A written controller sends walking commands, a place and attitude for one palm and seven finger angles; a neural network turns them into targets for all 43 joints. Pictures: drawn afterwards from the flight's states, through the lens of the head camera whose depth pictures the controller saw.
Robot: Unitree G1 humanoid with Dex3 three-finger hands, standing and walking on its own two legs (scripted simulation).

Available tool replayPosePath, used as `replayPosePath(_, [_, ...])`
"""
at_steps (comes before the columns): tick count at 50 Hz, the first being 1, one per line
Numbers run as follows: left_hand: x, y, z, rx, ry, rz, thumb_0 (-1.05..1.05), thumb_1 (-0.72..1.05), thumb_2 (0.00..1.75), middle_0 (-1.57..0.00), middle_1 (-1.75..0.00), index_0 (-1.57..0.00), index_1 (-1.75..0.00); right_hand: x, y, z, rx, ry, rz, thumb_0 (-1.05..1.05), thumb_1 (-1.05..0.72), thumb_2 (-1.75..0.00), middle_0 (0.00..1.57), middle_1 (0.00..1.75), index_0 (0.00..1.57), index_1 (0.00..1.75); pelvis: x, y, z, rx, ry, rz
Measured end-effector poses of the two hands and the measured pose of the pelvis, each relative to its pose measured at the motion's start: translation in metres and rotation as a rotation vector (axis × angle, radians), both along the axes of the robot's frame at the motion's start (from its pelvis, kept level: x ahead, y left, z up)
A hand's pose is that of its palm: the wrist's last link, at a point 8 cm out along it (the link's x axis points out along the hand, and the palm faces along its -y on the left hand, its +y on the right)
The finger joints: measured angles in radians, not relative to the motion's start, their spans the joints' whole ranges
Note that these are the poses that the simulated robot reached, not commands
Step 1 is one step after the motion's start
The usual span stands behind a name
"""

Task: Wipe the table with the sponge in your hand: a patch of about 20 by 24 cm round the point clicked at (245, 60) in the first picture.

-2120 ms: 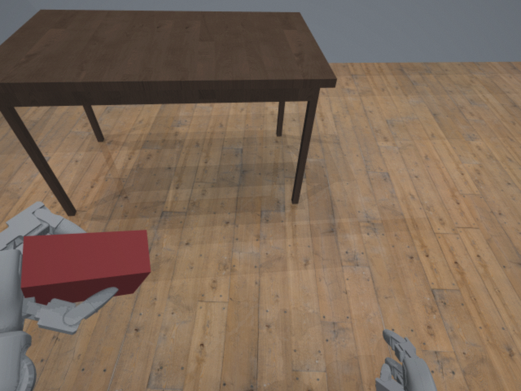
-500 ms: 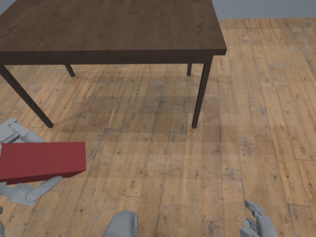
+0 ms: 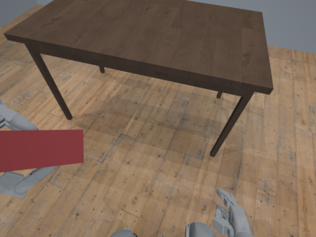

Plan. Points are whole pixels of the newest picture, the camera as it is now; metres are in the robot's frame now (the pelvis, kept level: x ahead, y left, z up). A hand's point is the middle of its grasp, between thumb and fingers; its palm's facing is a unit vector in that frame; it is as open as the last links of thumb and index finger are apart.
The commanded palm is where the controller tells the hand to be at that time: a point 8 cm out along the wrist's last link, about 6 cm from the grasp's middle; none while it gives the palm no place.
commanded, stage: turn to face it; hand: left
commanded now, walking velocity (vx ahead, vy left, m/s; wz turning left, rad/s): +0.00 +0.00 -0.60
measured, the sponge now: (48, 148) +0.22 +0.20 +0.19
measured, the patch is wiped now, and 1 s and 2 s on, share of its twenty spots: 0.00 0.00 0.00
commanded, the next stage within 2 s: take the last steps up to it in 1.08 s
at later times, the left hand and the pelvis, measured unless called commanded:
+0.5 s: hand (114, 117) +0.28 +0.10 +0.20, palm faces +0.17 -0.83 -0.53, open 9.4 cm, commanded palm +0.24 +0.17 +0.19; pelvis +0.02 -0.08 +0.01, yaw -11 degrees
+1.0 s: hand (174, 138) +0.27 +0.00 +0.18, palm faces -0.06 -0.86 -0.51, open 9.4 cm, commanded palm +0.22 +0.08 +0.19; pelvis -0.05 -0.09 +0.00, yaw -28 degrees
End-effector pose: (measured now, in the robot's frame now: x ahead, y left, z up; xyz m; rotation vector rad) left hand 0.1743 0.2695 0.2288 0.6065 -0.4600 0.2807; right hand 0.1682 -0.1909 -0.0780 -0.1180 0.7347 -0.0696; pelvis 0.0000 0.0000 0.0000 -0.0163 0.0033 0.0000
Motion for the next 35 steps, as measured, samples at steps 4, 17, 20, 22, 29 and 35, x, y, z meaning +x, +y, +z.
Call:
replayPosePath(4, [-0.015, -0.006, -0.001, -0.012, 0.050, 0.123, -0.01, -0.43, 0.99, -0.82, -1.35, -0.82, -1.35, 0.011, -0.013, -0.007, 0.012, 0.023, 0.047, 0.01, -0.90, -0.90, 0.21, 0.30, 0.21, 0.30, 0.015, -0.019, 0.004, 0.000, 0.011, -0.005])
replayPosePath(17, [0.071, -0.103, -0.042, -0.184, 0.168, -0.021, -0.01, -0.43, 0.99, -0.82, -1.35, -0.82, -1.35, 0.023, -0.133, 0.009, -0.101, -0.044, -0.092, 0.01, -0.90, -0.90, 0.20, 0.29, 0.21, 0.30, 0.025, -0.074, 0.008, 0.068, -0.010, -0.100])
replayPosePath(20, [0.079, -0.120, -0.022, -0.085, 0.134, -0.141, -0.01, -0.43, 0.99, -0.82, -1.35, -0.82, -1.35, 0.007, -0.157, 0.022, -0.131, -0.046, -0.173, 0.01, -0.90, -0.90, 0.20, 0.29, 0.20, 0.30, 0.025, -0.078, 0.012, 0.067, 0.013, -0.141])
replayPosePath(22, [0.081, -0.123, -0.011, -0.023, 0.112, -0.184, -0.01, -0.43, 0.99, -0.82, -1.35, -0.82, -1.35, -0.007, -0.168, 0.026, -0.148, -0.030, -0.217, 0.01, -0.91, -0.90, 0.20, 0.29, 0.20, 0.30, 0.025, -0.079, 0.012, 0.062, 0.026, -0.167])
replayPosePath(29, [0.084, -0.105, -0.020, -0.025, 0.118, -0.181, -0.01, -0.43, 0.99, -0.82, -1.35, -0.82, -1.35, -0.053, -0.173, 0.022, -0.173, 0.078, -0.302, 0.01, -0.91, -0.90, 0.20, 0.29, 0.20, 0.30, 0.023, -0.069, 0.008, 0.033, 0.035, -0.243])
replayPosePath(35, [0.087, -0.105, -0.047, -0.132, 0.155, -0.204, -0.01, -0.43, 1.00, -0.82, -1.35, -0.82, -1.35, -0.081, -0.143, 0.015, -0.140, 0.085, -0.336, 0.01, -0.91, -0.90, 0.20, 0.29, 0.20, 0.30, 0.013, -0.059, 0.003, 0.034, -0.009, -0.331])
